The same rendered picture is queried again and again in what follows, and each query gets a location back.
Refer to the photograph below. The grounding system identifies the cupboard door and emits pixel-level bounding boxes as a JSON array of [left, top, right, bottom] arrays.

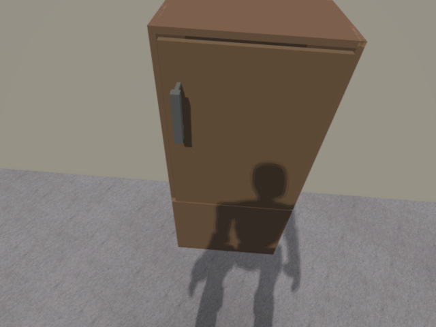
[[157, 37, 355, 210]]

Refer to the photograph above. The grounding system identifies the handle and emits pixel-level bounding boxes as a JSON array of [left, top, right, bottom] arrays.
[[170, 82, 184, 144]]

